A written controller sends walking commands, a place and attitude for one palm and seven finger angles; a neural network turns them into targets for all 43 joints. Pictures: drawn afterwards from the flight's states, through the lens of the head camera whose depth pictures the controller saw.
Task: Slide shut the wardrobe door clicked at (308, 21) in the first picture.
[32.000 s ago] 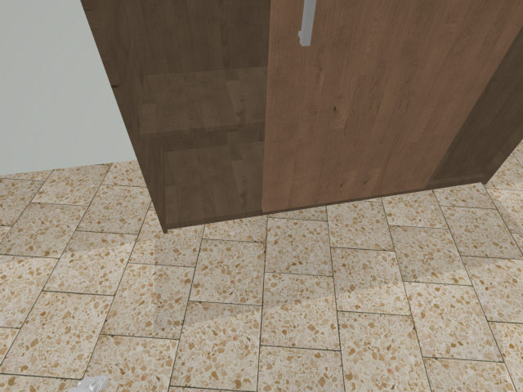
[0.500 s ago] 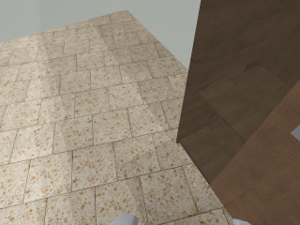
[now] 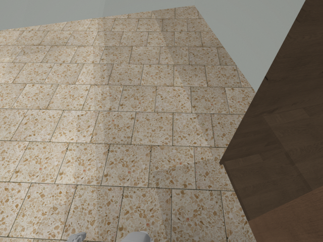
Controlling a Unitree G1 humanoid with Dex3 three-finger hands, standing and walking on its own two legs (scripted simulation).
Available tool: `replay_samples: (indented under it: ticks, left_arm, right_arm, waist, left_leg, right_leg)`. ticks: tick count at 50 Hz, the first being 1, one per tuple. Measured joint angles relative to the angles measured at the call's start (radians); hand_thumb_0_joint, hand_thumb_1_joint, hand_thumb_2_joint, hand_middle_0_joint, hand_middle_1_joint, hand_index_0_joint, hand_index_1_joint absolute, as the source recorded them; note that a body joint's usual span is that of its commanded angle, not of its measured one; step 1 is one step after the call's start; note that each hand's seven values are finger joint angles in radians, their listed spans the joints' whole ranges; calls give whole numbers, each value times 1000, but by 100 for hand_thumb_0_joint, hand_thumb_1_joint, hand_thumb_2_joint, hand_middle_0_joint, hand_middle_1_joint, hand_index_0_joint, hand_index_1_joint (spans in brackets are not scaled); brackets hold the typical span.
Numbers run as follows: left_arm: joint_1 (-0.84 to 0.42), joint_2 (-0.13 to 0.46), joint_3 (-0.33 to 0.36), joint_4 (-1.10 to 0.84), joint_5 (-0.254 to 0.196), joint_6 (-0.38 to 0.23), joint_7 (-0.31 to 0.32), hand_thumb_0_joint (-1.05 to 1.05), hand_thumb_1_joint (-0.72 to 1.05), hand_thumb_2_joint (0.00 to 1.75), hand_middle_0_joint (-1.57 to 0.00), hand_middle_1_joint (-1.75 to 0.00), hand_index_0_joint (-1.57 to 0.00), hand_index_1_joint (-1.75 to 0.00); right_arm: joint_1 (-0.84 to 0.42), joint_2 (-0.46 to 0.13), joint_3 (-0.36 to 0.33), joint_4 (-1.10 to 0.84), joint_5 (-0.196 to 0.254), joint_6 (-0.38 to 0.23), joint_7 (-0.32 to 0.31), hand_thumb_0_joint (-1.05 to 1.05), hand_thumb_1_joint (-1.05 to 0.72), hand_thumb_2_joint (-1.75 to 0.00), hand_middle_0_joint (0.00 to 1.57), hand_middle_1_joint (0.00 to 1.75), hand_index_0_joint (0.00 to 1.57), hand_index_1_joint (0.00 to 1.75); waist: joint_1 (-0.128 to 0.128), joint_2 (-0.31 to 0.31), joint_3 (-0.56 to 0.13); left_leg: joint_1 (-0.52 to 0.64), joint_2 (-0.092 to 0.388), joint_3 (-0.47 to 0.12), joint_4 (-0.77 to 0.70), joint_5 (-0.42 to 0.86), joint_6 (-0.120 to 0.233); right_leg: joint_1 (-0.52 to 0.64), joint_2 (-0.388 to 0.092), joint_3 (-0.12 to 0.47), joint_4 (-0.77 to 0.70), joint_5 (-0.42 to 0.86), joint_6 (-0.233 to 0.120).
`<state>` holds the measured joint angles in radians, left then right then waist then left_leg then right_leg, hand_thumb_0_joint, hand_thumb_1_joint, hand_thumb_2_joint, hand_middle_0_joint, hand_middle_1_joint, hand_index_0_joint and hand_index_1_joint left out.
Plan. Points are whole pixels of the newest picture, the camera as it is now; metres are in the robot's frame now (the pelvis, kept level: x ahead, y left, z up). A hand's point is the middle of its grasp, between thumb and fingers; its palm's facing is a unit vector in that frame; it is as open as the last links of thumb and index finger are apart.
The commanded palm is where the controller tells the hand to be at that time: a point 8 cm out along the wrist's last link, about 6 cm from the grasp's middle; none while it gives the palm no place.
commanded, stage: walk to a spot facing it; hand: right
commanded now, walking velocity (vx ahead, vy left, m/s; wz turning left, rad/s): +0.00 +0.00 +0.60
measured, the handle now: out of the picture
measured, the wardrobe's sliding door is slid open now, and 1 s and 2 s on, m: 0.35 0.35 0.35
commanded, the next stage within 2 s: none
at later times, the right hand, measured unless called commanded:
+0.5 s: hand (220, 236) +0.16 -0.15 -0.17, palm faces -0.25 +0.94 -0.22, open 7.4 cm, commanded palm none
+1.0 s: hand (186, 203) +0.25 -0.05 -0.17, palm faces -0.57 +0.79 -0.23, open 7.4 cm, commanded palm none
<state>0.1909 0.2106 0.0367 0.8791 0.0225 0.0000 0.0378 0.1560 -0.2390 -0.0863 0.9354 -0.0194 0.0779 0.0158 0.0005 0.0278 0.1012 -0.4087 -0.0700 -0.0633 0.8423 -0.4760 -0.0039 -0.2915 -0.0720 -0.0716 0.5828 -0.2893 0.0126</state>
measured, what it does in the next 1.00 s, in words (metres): steps on the spot, turning left: left foot, then right foot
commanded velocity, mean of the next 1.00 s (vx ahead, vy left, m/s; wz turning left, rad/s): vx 0.00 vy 0.00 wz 0.60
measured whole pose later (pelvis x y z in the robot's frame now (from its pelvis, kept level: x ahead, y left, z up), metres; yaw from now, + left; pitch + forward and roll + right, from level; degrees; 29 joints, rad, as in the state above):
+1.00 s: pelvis +0.06 +0.07 +0.00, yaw +36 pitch +1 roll +1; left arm 0.18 0.25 0.05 0.88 0.00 0.02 0.03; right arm 0.15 -0.24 -0.07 0.92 -0.02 0.06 0.00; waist 0.01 0.03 0.10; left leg -0.30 -0.05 -0.12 0.58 -0.30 -0.01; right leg -0.33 -0.05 -0.06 0.61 -0.32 0.05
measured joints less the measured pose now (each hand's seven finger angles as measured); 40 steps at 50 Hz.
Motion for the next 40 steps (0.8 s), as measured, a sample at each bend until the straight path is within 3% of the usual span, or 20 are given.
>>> replay_samples:
  ticks: [2, 4, 7, 9, 10, 11, 14, 16, 22, 23, 24, 26, 29, 33, 35, 37, 40]
  left_arm:
    - [16, -5, -6, 6, 7, -1, -1, 1, 91, 89, -20, -30, -20, -30]
    - [29, -2, -7, 14, 11, 2, -3, 1, 91, 89, -20, -30, -20, -30]
    - [41, 10, -4, 25, 11, 9, -8, 1, 91, 89, -20, -30, -20, -30]
    - [49, 21, 1, 28, 6, 18, -13, 1, 90, 89, -20, -30, -20, -30]
    - [55, 22, 6, 25, 1, 25, -16, 1, 90, 89, -20, -30, -20, -30]
    - [44, 32, 12, 29, -4, 36, -17, 1, 90, 89, -20, -30, -20, -30]
    - [3, 56, 27, 42, -13, 62, -14, 1, 91, 89, -20, -30, -20, -30]
    - [-17, 57, 29, 39, -15, 60, -13, 1, 91, 89, -20, -30, -20, -30]
    - [-35, 32, 20, 5, -23, 32, -8, 1, 91, 89, -20, -30, -20, -30]
    - [-31, 31, 16, 0, -23, 24, -6, 1, 91, 89, -20, -30, -20, -30]
    - [-23, 32, 13, -5, -19, 14, -5, 1, 91, 89, -20, -30, -20, -30]
    - [-16, 19, 5, -2, -6, 5, -1, 1, 91, 89, -20, -30, -20, -30]
    - [11, 5, -4, 8, 6, 1, -3, 1, 91, 89, -20, -30, -20, -30]
    - [40, 11, -5, 26, 11, 7, -9, 1, 91, 89, -20, -30, -20, -30]
    - [51, 18, -1, 33, 9, 11, -13, 1, 91, 89, -20, -30, -20, -30]
    - [69, 24, 6, 33, 2, 20, -18, 1, 90, 89, -20, -30, -20, -30]
    - [40, 50, 20, 46, -13, 52, -16, 1, 91, 89, -20, -30, -20, -30]
  right_arm:
    - [-11, -5, -4, 0, -2, 4, 11, 1, -90, -90, 20, 30, 20, 29]
    - [-21, -3, -1, -9, 0, 4, 18, 1, -90, -90, 20, 30, 20, 29]
    - [-25, 1, 7, -26, 3, -4, 24, 1, -90, -90, 20, 30, 20, 29]
    - [-19, -2, 10, -37, 4, -15, 26, 1, -90, -90, 20, 30, 20, 29]
    - [-9, -13, 11, -47, 1, -26, 26, 1, -90, -90, 20, 30, 20, 29]
    - [-13, -12, 9, -43, 0, -36, 18, 1, -90, -90, 20, 30, 20, 29]
    - [-16, 3, 14, -28, -3, -38, 0, 1, -90, -90, 20, 30, 20, 29]
    - [-9, 6, 16, -19, -6, -34, -9, 1, -90, -90, 20, 30, 20, 29]
    - [6, 1, 14, 0, -3, -26, -13, 1, -90, -90, 20, 30, 20, 30]
    - [9, 1, 13, 0, 0, -22, -12, 1, -90, -90, 20, 30, 20, 30]
    - [11, 1, 12, -3, 4, -17, -10, 1, -90, -90, 20, 30, 20, 30]
    - [-3, -8, 8, -5, 4, -5, -4, 1, -90, -90, 20, 30, 20, 30]
    - [-28, -14, 2, -9, -1, 1, 11, 1, -90, -90, 20, 30, 20, 29]
    - [-50, -8, 9, -34, 2, -4, 23, 1, -90, -90, 20, 30, 20, 29]
    - [-54, -7, 12, -42, 4, -11, 25, 1, -90, -90, 20, 30, 20, 29]
    - [-45, -20, 16, -58, 2, -26, 26, 1, -90, -90, 20, 30, 20, 29]
    - [-49, -12, 18, -46, 1, -49, 6, 1, -90, -90, 20, 30, 20, 29]
  waist:
    - [-5, -1, 4]
    - [-11, -16, 11]
    - [-11, -45, 15]
    - [-9, -59, 10]
    - [-7, -40, -2]
    - [-6, -47, 4]
    - [0, -64, 24]
    - [0, -49, 24]
    - [-4, 3, 4]
    - [-2, 1, -4]
    - [1, -7, -14]
    - [-1, 8, -9]
    - [-3, 4, 1]
    - [-4, -34, 10]
    - [2, -51, 10]
    - [9, -43, -4]
    - [16, -61, 12]
  left_leg:
    - [-33, 23, 45, 123, -32, -17]
    - [-28, 45, 85, 117, -40, -26]
    - [25, 59, 123, -17, -13, -21]
    - [86, 61, 137, -164, 85, -9]
    - [111, 76, 110, -247, 169, 15]
    - [97, 67, 100, -230, 189, 29]
    - [82, 43, 76, -200, 162, 38]
    - [90, 36, 46, -235, 179, 36]
    - [101, 16, -40, -295, 219, 27]
    - [95, 4, -49, -286, 215, 22]
    - [79, -11, -51, -262, 202, 19]
    - [22, -7, -26, -95, 46, 4]
    - [-35, 24, 46, 116, -36, -22]
    - [6, 60, 112, 25, -25, -27]
    - [56, 64, 130, -87, 21, -20]
    - [124, 80, 118, -253, 190, 9]
    - [100, 61, 88, -204, 164, 21]
  right_leg:
    - [27, -14, -10, -27, -7, 9]
    - [52, -35, -19, -55, 2, 20]
    - [68, -74, -40, -49, -8, 40]
    - [57, -101, -56, 5, -43, 59]
    - [29, -97, -72, 67, -73, 58]
    - [-7, -97, -51, 160, -142, 56]
    - [-107, -52, 29, 406, -224, 46]
    - [-134, -23, 34, 439, -212, 46]
    - [-53, 37, 18, 112, -95, 43]
    - [-22, 36, 19, 26, -53, 35]
    - [-8, 26, 21, -26, 5, 4]
    - [-8, 15, -1, -2, 2, -15]
    - [31, -12, -23, -30, -16, -2]
    - [69, -64, -53, -55, -16, 21]
    - [74, -91, -72, -29, -39, 37]
    - [46, -102, -94, 53, -80, 51]
    - [-61, -77, -10, 329, -240, 52]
